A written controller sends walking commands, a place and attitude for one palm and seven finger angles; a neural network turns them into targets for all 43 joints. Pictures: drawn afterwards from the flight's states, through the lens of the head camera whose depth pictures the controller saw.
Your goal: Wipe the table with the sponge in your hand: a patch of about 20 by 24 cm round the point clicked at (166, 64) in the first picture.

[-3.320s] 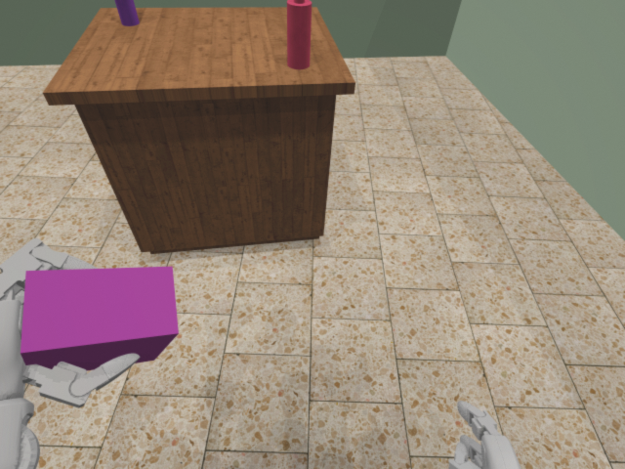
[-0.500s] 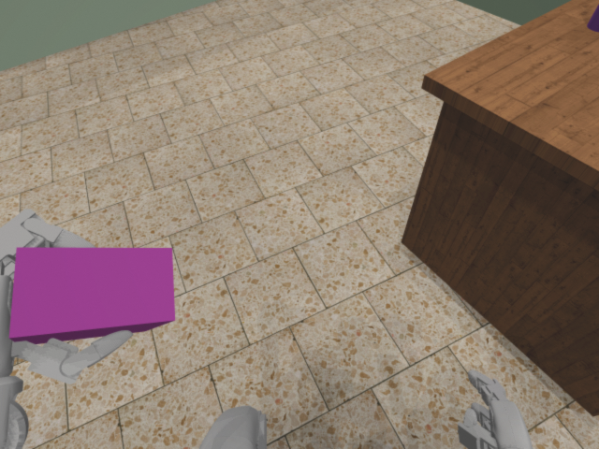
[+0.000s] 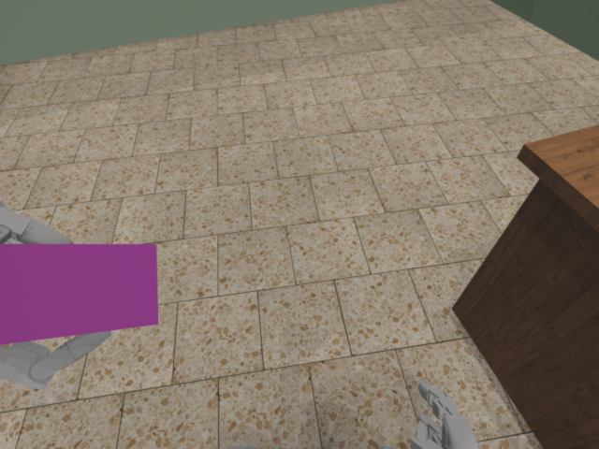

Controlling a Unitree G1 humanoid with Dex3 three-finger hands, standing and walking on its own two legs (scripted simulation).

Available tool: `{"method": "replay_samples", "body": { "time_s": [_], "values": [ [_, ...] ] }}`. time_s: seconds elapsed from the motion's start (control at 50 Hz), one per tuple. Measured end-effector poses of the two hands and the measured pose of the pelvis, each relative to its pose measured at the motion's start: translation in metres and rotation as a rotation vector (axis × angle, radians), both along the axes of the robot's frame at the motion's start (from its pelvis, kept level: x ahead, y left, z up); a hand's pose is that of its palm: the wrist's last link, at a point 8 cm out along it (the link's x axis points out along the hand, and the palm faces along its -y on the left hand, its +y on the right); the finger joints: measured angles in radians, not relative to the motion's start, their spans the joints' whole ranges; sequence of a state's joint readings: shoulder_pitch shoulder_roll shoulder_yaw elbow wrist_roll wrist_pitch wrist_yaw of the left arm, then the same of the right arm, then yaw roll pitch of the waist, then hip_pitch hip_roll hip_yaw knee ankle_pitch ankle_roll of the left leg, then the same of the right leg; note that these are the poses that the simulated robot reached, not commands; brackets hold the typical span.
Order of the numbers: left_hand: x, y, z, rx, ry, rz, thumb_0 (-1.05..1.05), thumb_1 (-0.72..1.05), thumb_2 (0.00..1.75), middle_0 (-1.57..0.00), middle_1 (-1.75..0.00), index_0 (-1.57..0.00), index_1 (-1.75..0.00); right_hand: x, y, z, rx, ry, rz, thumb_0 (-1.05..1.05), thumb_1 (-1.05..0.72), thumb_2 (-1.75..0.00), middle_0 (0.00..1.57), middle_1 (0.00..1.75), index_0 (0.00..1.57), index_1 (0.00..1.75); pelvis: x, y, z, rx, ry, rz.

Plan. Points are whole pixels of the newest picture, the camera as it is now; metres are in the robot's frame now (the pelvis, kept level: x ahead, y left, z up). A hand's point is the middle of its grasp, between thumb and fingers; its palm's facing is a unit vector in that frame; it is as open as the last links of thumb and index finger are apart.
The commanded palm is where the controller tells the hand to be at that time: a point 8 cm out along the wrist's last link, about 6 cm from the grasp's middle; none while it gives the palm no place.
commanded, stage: walk to a spot facing it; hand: left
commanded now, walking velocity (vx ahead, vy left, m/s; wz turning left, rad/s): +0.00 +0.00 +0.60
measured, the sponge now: (91, 292) +0.21 +0.20 +0.20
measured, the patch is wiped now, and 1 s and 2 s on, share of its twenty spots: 0.00 0.00 0.00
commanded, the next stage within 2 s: none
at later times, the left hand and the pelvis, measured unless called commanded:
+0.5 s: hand (6, 321) +0.18 +0.26 +0.19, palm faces +0.58 -0.67 -0.47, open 10.5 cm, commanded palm +0.10 +0.29 +0.19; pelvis +0.03 -0.03 -0.01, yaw +17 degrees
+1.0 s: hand out of the picture +0.09 +0.24 +0.17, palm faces +0.79 -0.43 -0.44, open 10.5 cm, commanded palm +0.01 +0.24 +0.19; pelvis +0.05 -0.08 +0.02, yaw +37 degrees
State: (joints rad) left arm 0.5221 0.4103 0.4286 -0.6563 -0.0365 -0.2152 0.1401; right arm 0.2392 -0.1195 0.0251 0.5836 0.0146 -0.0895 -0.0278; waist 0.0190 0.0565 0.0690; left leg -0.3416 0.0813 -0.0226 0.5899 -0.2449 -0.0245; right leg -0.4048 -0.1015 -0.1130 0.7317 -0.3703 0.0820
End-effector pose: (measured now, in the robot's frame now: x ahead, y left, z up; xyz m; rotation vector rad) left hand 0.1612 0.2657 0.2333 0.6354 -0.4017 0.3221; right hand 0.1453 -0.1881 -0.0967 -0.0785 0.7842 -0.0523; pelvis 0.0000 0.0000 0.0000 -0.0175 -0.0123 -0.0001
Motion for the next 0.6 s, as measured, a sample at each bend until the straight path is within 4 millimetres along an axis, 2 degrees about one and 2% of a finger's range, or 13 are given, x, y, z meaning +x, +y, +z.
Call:
{"method": "replay_samples", "body": {
  "time_s": [0.06,0.12,0.22,0.26,0.32,0.38,0.44,0.54,0.6],
  "values": [
    [-0.010,-0.004,-0.005,0.019,0.000,0.124,-0.01,-0.52,0.99,-0.69,-1.34,-0.71,-1.34,0.019,-0.016,-0.016,-0.002,0.019,0.062,0.01,-0.90,-0.90,0.20,0.30,0.20,0.30,0.011,-0.021,-0.009,0.017,0.000,0.056],
    [-0.012,0.001,-0.023,-0.096,0.040,0.239,-0.01,-0.52,0.99,-0.69,-1.34,-0.71,-1.34,0.038,-0.037,-0.019,-0.068,0.061,0.135,0.01,-0.90,-0.90,0.20,0.30,0.20,0.30,0.018,-0.030,-0.003,0.049,-0.021,0.108],
    [-0.006,-0.004,-0.048,-0.212,0.149,0.295,-0.01,-0.52,0.99,-0.69,-1.34,-0.71,-1.34,0.074,-0.068,0.005,-0.159,0.029,0.149,0.02,-0.91,-0.90,0.20,0.30,0.20,0.30,0.027,-0.038,0.011,0.086,-0.024,0.164],
    [-0.001,-0.010,-0.048,-0.217,0.156,0.266,-0.01,-0.52,0.99,-0.69,-1.34,-0.71,-1.34,0.088,-0.075,0.017,-0.195,-0.003,0.150,0.02,-0.91,-0.90,0.20,0.30,0.20,0.30,0.029,-0.040,0.013,0.087,-0.016,0.190],
    [0.001,-0.013,-0.038,-0.185,0.114,0.211,-0.01,-0.52,0.99,-0.69,-1.34,-0.71,-1.34,0.106,-0.077,0.033,-0.242,-0.047,0.152,0.02,-0.91,-0.90,0.20,0.30,0.20,0.30,0.031,-0.039,0.011,0.075,0.002,0.219],
    [-0.006,-0.004,-0.025,-0.124,0.039,0.181,-0.01,-0.52,0.99,-0.69,-1.34,-0.71,-1.34,0.120,-0.070,0.043,-0.278,-0.082,0.159,0.01,-0.91,-0.90,0.19,0.30,0.19,0.30,0.033,-0.033,0.004,0.053,0.021,0.242],
    [-0.016,0.011,-0.022,-0.069,-0.035,0.181,-0.01,-0.52,0.99,-0.69,-1.34,-0.71,-1.34,0.130,-0.054,0.042,-0.278,-0.122,0.159,0.01,-0.91,-0.90,0.19,0.30,0.19,0.30,0.034,-0.024,-0.010,0.042,0.018,0.258],
    [-0.034,0.031,-0.029,-0.063,0.023,0.275,-0.01,-0.52,0.99,-0.69,-1.34,-0.71,-1.34,0.119,-0.012,0.035,-0.157,-0.072,0.259,0.01,-0.91,-0.90,0.19,0.30,0.19,0.30,0.032,-0.031,0.000,-0.004,0.009,0.323],
    [-0.053,0.026,-0.031,-0.108,0.060,0.331,-0.01,-0.52,0.99,-0.68,-1.35,-0.71,-1.34,0.109,0.007,0.030,-0.096,-0.036,0.334,0.01,-0.91,-0.90,0.19,0.30,0.20,0.30,0.033,-0.037,0.006,-0.024,0.012,0.367]
  ]
}}
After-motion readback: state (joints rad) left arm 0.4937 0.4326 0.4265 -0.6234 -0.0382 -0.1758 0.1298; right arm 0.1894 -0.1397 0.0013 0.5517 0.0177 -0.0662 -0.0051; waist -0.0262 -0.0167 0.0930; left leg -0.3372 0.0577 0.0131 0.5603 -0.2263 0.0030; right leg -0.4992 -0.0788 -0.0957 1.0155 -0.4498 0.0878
